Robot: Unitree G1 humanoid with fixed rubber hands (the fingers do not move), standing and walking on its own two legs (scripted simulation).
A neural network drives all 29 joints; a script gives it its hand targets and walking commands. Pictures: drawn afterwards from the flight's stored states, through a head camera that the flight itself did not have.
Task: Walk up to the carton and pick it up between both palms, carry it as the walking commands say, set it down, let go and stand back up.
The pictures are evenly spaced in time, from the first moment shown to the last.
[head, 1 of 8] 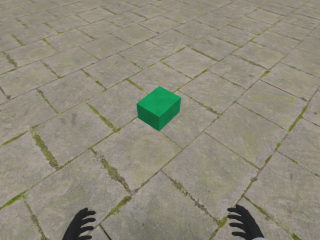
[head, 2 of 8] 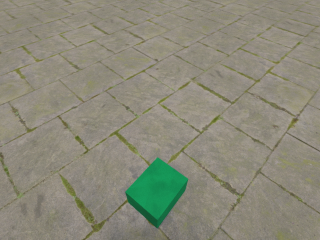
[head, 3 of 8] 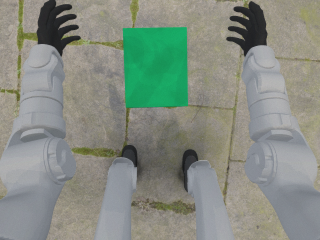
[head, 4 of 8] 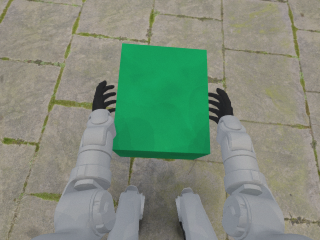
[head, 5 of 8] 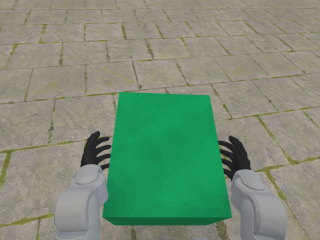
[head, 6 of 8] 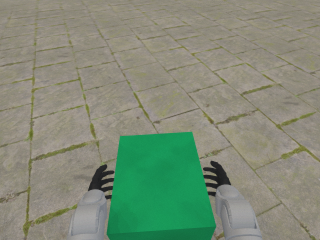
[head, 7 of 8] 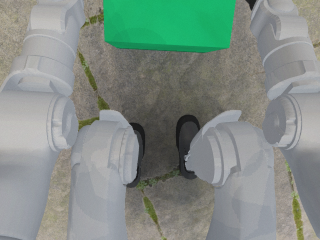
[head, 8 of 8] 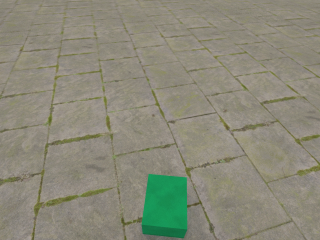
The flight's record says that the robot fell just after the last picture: no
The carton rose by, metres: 0.74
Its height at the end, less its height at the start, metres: +0.00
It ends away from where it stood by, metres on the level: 2.42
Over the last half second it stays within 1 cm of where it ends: yes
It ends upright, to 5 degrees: yes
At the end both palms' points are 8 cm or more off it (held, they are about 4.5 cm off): yes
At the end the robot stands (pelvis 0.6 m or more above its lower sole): yes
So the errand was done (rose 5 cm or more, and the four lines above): yes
